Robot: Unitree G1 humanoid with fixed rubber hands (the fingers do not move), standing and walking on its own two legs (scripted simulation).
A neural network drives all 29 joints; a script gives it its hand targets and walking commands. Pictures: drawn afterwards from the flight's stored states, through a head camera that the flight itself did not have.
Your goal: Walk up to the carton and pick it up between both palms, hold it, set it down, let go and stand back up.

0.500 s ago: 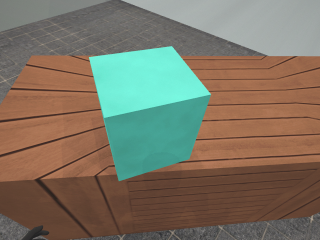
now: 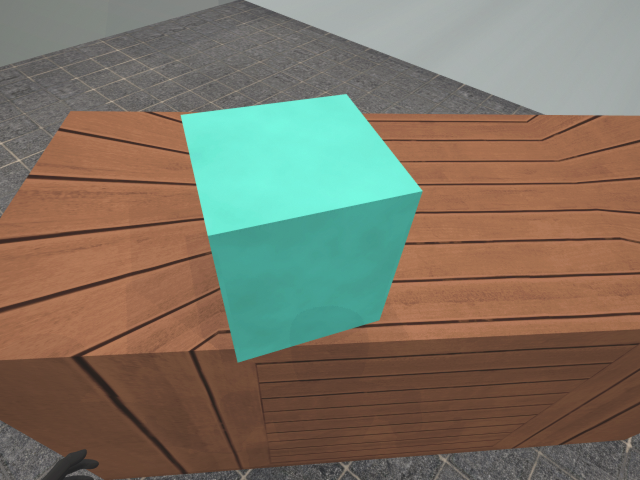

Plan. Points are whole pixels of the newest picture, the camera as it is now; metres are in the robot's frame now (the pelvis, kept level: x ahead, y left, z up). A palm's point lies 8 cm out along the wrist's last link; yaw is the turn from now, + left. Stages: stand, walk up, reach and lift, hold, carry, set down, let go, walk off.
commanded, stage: walk up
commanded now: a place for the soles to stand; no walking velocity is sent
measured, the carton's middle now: (291, 229) +0.42 +0.04 +0.10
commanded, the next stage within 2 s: none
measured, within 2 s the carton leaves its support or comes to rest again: neither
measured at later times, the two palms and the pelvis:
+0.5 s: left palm out of the picture +0.12 +0.31 -0.08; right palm out of the picture +0.08 -0.33 -0.06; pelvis -0.01 +0.00 +0.00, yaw +0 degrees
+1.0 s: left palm out of the picture +0.12 +0.32 -0.08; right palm out of the picture +0.09 -0.33 -0.06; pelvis +0.00 +0.00 +0.00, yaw +0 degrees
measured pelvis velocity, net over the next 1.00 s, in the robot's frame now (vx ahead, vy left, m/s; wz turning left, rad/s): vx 0.00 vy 0.00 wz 0.00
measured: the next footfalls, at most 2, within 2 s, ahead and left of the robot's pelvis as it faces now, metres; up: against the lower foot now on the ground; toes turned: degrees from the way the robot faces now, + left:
none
